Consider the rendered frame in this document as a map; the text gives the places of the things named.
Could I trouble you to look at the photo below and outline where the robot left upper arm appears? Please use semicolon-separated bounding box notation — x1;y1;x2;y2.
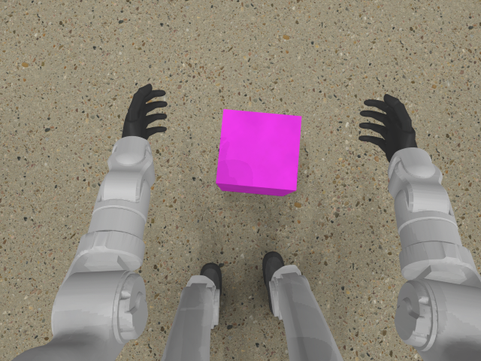
11;270;148;361

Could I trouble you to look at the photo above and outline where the robot right upper arm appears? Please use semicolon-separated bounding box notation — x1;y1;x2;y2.
394;278;481;361

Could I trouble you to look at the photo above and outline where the robot shin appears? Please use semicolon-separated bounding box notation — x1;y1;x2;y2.
180;275;215;298
271;265;310;286

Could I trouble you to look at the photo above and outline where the carton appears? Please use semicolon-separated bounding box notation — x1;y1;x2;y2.
216;109;301;196

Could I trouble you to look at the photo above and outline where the right robot shin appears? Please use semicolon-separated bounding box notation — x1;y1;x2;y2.
271;265;310;286

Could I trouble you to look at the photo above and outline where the right robot hand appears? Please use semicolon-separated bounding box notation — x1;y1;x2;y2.
358;94;417;162

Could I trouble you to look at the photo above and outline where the robot left forearm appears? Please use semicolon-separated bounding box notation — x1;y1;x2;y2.
51;136;156;333

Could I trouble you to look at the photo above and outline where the robot right forearm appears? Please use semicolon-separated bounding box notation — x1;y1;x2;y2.
388;147;481;289

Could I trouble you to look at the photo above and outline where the left robot shin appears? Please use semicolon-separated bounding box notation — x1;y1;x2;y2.
180;275;215;298

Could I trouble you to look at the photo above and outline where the left robot hand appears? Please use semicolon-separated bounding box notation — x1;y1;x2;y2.
122;83;168;140

